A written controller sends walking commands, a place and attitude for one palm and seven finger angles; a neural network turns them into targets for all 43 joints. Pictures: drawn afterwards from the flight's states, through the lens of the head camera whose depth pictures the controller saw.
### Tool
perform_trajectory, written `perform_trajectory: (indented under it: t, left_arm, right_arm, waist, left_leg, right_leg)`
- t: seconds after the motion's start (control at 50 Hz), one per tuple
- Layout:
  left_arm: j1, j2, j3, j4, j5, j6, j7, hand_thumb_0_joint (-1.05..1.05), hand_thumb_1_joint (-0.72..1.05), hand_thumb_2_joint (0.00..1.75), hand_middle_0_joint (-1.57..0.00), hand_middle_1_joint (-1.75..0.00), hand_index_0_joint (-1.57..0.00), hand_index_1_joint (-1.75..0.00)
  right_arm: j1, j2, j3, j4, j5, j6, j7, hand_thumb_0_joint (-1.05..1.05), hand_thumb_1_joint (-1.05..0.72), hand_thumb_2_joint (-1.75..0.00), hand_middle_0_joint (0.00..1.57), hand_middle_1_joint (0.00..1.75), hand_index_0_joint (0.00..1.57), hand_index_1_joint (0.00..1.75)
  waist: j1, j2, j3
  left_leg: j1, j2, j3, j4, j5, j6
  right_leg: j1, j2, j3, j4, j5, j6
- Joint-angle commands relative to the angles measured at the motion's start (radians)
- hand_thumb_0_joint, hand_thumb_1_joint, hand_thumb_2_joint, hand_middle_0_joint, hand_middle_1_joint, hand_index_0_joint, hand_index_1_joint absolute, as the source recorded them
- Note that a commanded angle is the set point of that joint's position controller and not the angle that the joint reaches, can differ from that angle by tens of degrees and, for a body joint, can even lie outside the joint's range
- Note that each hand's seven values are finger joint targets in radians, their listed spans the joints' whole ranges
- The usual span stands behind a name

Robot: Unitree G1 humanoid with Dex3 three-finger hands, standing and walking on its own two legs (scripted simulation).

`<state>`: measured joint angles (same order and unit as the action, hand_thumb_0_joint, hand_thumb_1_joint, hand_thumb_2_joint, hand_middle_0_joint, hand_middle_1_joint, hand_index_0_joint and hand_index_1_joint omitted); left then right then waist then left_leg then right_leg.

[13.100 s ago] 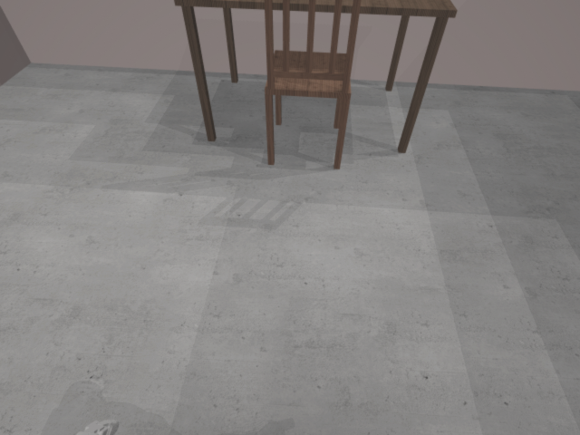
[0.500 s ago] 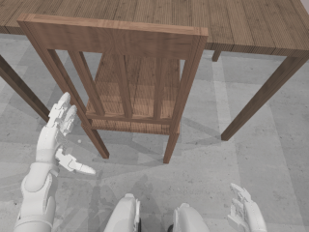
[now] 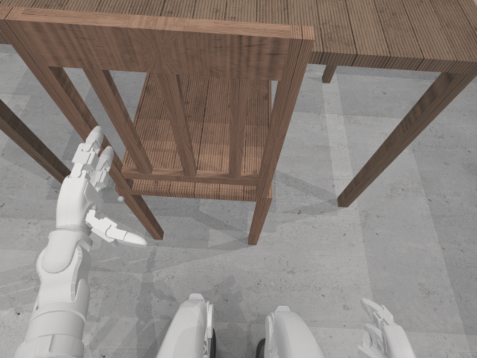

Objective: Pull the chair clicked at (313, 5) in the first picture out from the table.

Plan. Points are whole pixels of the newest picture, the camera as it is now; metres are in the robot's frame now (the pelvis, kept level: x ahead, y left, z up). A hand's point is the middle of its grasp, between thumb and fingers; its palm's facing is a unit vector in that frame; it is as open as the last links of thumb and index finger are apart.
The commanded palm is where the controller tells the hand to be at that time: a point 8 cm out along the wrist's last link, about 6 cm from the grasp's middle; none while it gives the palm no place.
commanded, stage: aim the fingers beside a spindle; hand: left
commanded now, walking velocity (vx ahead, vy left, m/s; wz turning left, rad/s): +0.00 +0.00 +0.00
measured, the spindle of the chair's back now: (181, 133) +0.49 +0.13 +0.02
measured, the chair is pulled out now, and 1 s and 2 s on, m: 0.00 0.00 0.00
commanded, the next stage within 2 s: push the fingers through the gap in 0.60 s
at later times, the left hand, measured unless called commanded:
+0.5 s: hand (123, 198) +0.36 +0.20 +0.02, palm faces -0.01 -1.00 -0.05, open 16.9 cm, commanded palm +0.33 +0.26 +0.02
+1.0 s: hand (127, 185) +0.38 +0.20 +0.02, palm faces -0.01 -1.00 -0.06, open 16.9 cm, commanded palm +0.36 +0.25 +0.02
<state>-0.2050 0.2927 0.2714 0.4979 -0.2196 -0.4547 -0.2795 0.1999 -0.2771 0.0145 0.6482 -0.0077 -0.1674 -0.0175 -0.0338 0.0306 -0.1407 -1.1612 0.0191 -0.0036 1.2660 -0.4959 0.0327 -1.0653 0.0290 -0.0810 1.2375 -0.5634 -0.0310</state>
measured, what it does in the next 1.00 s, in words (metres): stands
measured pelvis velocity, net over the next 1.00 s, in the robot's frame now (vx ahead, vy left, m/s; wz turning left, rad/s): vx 0.00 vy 0.00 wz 0.00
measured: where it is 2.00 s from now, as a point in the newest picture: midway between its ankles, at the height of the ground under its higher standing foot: outside the picture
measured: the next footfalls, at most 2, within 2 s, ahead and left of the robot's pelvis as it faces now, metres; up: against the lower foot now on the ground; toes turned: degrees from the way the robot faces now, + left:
none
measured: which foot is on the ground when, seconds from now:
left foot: down 0.00-1.00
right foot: down 0.00-1.00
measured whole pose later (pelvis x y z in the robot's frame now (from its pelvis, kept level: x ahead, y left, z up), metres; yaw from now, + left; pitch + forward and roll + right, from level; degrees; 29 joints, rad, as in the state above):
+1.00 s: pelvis +0.00 +0.00 +0.00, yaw +0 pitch +23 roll -3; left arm -0.33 0.31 0.28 0.61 -0.20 -0.45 -0.29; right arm 0.20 -0.28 0.02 0.64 -0.01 -0.14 -0.01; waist -0.04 0.04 -0.14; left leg -1.19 0.02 -0.01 1.28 -0.49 0.03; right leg -1.09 0.03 -0.09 1.25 -0.56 -0.03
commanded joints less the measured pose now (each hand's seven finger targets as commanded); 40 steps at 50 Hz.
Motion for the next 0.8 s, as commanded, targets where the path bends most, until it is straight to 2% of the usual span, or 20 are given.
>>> perform_trajectory:
  t: [0.0, 0.02, 0.08, 0.1, 0.12, 0.16, 0.18, 0.26, 0.28, 0.32, 0.42, 0.46, 0.52, 0.54, 0.6, 0.64, 0.66, 0.7, 0.74, 0.78]
  left_arm:
    - [-0.22, 0.201, 0.078, -0.172, -0.013, -0.083, -0.003, 0.0, -0.5, 0.3, -0.06, -0.08, -0.06, -0.08]
    - [-0.226, 0.2, 0.075, -0.16, -0.015, -0.082, -0.006, 0.0, -0.5, 0.3, -0.06, -0.08, -0.06, -0.08]
    - [-0.205, 0.216, 0.089, -0.161, -0.018, -0.078, -0.01, 0.0, -0.5, 0.3, -0.06, -0.08, -0.06, -0.08]
    - [-0.226, 0.195, 0.069, -0.164, -0.019, -0.075, -0.013, 0.0, -0.5, 0.3, -0.06, -0.08, -0.06, -0.08]
    - [-0.225, 0.204, 0.08, -0.147, -0.019, -0.072, -0.013, 0.0, -0.5, 0.3, -0.06, -0.08, -0.06, -0.08]
    - [-0.24, 0.241, 0.114, -0.149, -0.021, -0.077, -0.012, 0.0, -0.5, 0.3, -0.06, -0.08, -0.06, -0.08]
    - [-0.253, 0.228, 0.096, -0.152, -0.019, -0.08, -0.013, 0.0, -0.5, 0.3, -0.06, -0.08, -0.06, -0.08]
    - [-0.24, 0.208, 0.079, -0.175, -0.024, -0.083, -0.018, 0.0, -0.5, 0.3, -0.06, -0.08, -0.06, -0.08]
    - [-0.236, 0.182, 0.054, -0.178, -0.024, -0.081, -0.018, 0.0, -0.5, 0.3, -0.06, -0.08, -0.06, -0.08]
    - [-0.213, 0.182, 0.058, -0.164, -0.025, -0.072, -0.018, 0.0, -0.5, 0.3, -0.06, -0.08, -0.06, -0.08]
    - [-0.171, 0.21, 0.09, -0.188, -0.021, -0.072, -0.009, 0.0, -0.5, 0.3, -0.06, -0.08, -0.06, -0.08]
    - [-0.177, 0.185, 0.068, -0.207, -0.02, -0.077, -0.004, 0.0, -0.5, 0.3, -0.06, -0.08, -0.06, -0.08]
    - [-0.162, 0.209, 0.093, -0.192, -0.019, -0.08, 0.002, 0.0, -0.5, 0.3, -0.06, -0.08, -0.06, -0.08]
    - [-0.19, 0.175, 0.057, -0.202, -0.018, -0.082, 0.0, 0.0, -0.5, 0.3, -0.06, -0.08, -0.06, -0.08]
    - [-0.232, 0.193, 0.066, -0.187, -0.017, -0.086, -0.004, 0.0, -0.5, 0.3, -0.06, -0.08, -0.06, -0.08]
    - [-0.22, 0.188, 0.059, -0.187, -0.017, -0.086, -0.009, 0.0, -0.5, 0.3, -0.06, -0.08, -0.06, -0.08]
    - [-0.232, 0.184, 0.055, -0.193, -0.018, -0.086, -0.01, 0.0, -0.5, 0.3, -0.06, -0.08, -0.06, -0.08]
    - [-0.238, 0.187, 0.051, -0.204, -0.018, -0.085, -0.012, 0.0, -0.5, 0.3, -0.06, -0.08, -0.06, -0.08]
    - [-0.277, 0.183, 0.046, -0.169, -0.014, -0.081, -0.012, 0.0, -0.5, 0.3, -0.06, -0.08, -0.06, -0.08]
    - [-0.302, 0.196, 0.056, -0.146, -0.01, -0.078, -0.008, 0.0, -0.5, 0.3, -0.06, -0.08, -0.06, -0.08]
  right_arm:
    - [0.04, -0.153, -0.061, -0.108, 0.0, -0.04, -0.011, 0.0, -0.9, -0.9, 0.2, 0.3, 0.2, 0.3]
    - [0.039, -0.153, -0.06, -0.107, 0.002, -0.037, -0.01, 0.0, -0.9, -0.9, 0.2, 0.3, 0.2, 0.3]
    - [0.043, -0.157, -0.061, -0.119, 0.004, -0.032, -0.009, 0.0, -0.9, -0.9, 0.2, 0.3, 0.2, 0.3]
    - [0.039, -0.153, -0.059, -0.118, 0.004, -0.03, -0.008, 0.0, -0.9, -0.9, 0.2, 0.3, 0.2, 0.3]
    - [0.041, -0.154, -0.059, -0.115, 0.006, -0.028, -0.009, 0.0, -0.9, -0.9, 0.2, 0.3, 0.2, 0.3]
    - [0.041, -0.157, -0.059, -0.115, 0.006, -0.025, -0.012, 0.0, -0.9, -0.9, 0.2, 0.3, 0.2, 0.3]
    - [0.041, -0.157, -0.058, -0.118, 0.004, -0.026, -0.013, 0.0, -0.9, -0.9, 0.2, 0.3, 0.2, 0.3]
    - [0.048, -0.156, -0.06, -0.119, 0.005, -0.027, -0.01, 0.0, -0.9, -0.9, 0.2, 0.3, 0.2, 0.3]
    - [0.048, -0.156, -0.061, -0.12, 0.006, -0.029, -0.009, 0.0, -0.9, -0.9, 0.2, 0.3, 0.2, 0.3]
    - [0.053, -0.158, -0.064, -0.116, 0.008, -0.027, -0.009, 0.0, -0.9, -0.9, 0.2, 0.3, 0.2, 0.3]
    - [0.049, -0.155, -0.066, -0.124, 0.006, -0.023, -0.005, 0.0, -0.9, -0.9, 0.2, 0.3, 0.2, 0.3]
    - [0.043, -0.151, -0.064, -0.129, 0.006, -0.021, -0.002, 0.0, -0.9, -0.9, 0.2, 0.3, 0.2, 0.3]
    - [0.042, -0.153, -0.063, -0.128, 0.005, -0.02, -0.002, 0.0, -0.9, -0.9, 0.2, 0.3, 0.2, 0.3]
    - [0.036, -0.149, -0.06, -0.129, 0.006, -0.021, -0.002, 0.0, -0.9, -0.9, 0.2, 0.3, 0.2, 0.3]
    - [0.037, -0.154, -0.06, -0.121, 0.007, -0.025, -0.007, 0.0, -0.9, -0.9, 0.2, 0.3, 0.2, 0.3]
    - [0.037, -0.154, -0.059, -0.127, 0.007, -0.026, -0.007, 0.0, -0.9, -0.9, 0.2, 0.3, 0.2, 0.3]
    - [0.039, -0.156, -0.06, -0.125, 0.006, -0.027, -0.007, 0.0, -0.9, -0.9, 0.2, 0.3, 0.2, 0.3]
    - [0.042, -0.156, -0.061, -0.126, 0.006, -0.029, -0.006, 0.0, -0.9, -0.9, 0.2, 0.3, 0.2, 0.3]
    - [0.046, -0.158, -0.061, -0.114, 0.007, -0.027, -0.01, 0.0, -0.9, -0.9, 0.2, 0.3, 0.2, 0.3]
    - [0.051, -0.161, -0.06, -0.111, 0.006, -0.027, -0.01, 0.0, -0.9, -0.9, 0.2, 0.3, 0.2, 0.3]
  waist:
    - [-0.005, 0.032, -0.425]
    - [-0.008, 0.017, -0.416]
    - [0.003, 0.041, -0.429]
    - [-0.008, 0.043, -0.425]
    - [-0.008, 0.019, -0.412]
    - [-0.001, 0.02, -0.42]
    - [-0.009, 0.024, -0.424]
    - [-0.006, 0.053, -0.441]
    - [-0.016, 0.047, -0.438]
    - [-0.018, 0.018, -0.435]
    - [0.003, 0.034, -0.442]
    - [-0.002, 0.04, -0.433]
    - [-0.001, 0.026, -0.412]
    - [-0.013, 0.037, -0.405]
    - [-0.022, 0.03, -0.387]
    - [-0.011, 0.056, -0.4]
    - [-0.017, 0.041, -0.414]
    - [-0.016, 0.061, -0.437]
    - [-0.028, 0.034, -0.412]
    - [-0.027, 0.033, -0.413]
  left_leg:
    - [0.351, -0.016, -0.052, -0.134, 0.273, -0.007]
    - [0.34, -0.016, -0.052, -0.136, 0.261, -0.006]
    - [0.354, -0.016, -0.052, -0.14, 0.269, -0.006]
    - [0.35, -0.017, -0.05, -0.138, 0.258, -0.004]
    - [0.333, -0.016, -0.05, -0.137, 0.248, -0.004]
    - [0.321, -0.016, -0.05, -0.135, 0.234, -0.004]
    - [0.316, -0.018, -0.049, -0.13, 0.234, -0.001]
    - [0.374, -0.013, -0.059, -0.141, 0.269, -0.007]
    - [0.379, -0.012, -0.059, -0.139, 0.274, -0.003]
    - [0.37, -0.012, -0.058, -0.137, 0.279, -0.003]
    - [0.38, -0.011, -0.057, -0.144, 0.306, -0.007]
    - [0.39, -0.012, -0.059, -0.15, 0.303, -0.008]
    - [0.364, -0.012, -0.055, -0.147, 0.284, -0.006]
    - [0.358, -0.014, -0.054, -0.147, 0.269, -0.004]
    - [0.345, -0.013, -0.054, -0.142, 0.226, -0.001]
    - [0.361, -0.014, -0.056, -0.146, 0.236, -0.005]
    - [0.371, -0.013, -0.059, -0.145, 0.246, -0.003]
    - [0.387, -0.013, -0.06, -0.14, 0.266, -0.004]
    - [0.375, -0.01, -0.062, -0.138, 0.253, -0.003]
    - [0.361, -0.012, -0.063, -0.134, 0.245, -0.001]
  right_leg:
    - [0.145, 0.013, 0.059, -0.164, 0.263, 0.005]
    - [0.15, 0.014, 0.061, -0.167, 0.256, 0.006]
    - [0.151, 0.017, 0.059, -0.166, 0.256, 0.003]
    - [0.144, 0.014, 0.062, -0.17, 0.252, 0.006]
    - [0.15, 0.015, 0.064, -0.172, 0.247, 0.007]
    - [0.15, 0.015, 0.066, -0.169, 0.231, 0.006]
    - [0.151, 0.016, 0.069, -0.167, 0.231, 0.008]
    - [0.135, 0.017, 0.055, -0.166, 0.249, 0.004]
    - [0.125, 0.019, 0.053, -0.168, 0.249, 0.006]
    - [0.136, 0.017, 0.053, -0.171, 0.263, 0.008]
    - [0.15, 0.016, 0.048, -0.165, 0.283, 0.004]
    - [0.14, 0.017, 0.043, -0.166, 0.274, 0.005]
    - [0.143, 0.018, 0.049, -0.167, 0.264, 0.005]
    - [0.137, 0.016, 0.049, -0.171, 0.254, 0.007]
    - [0.115, 0.015, 0.055, -0.18, 0.212, 0.006]
    - [0.117, 0.015, 0.053, -0.176, 0.215, 0.001]
    - [0.12, 0.015, 0.05, -0.175, 0.224, 0.003]
    - [0.122, 0.013, 0.051, -0.174, 0.237, 0.002]
    - [0.101, 0.014, 0.048, -0.175, 0.226, 0.004]
    - [0.1, 0.014, 0.051, -0.172, 0.216, 0.003]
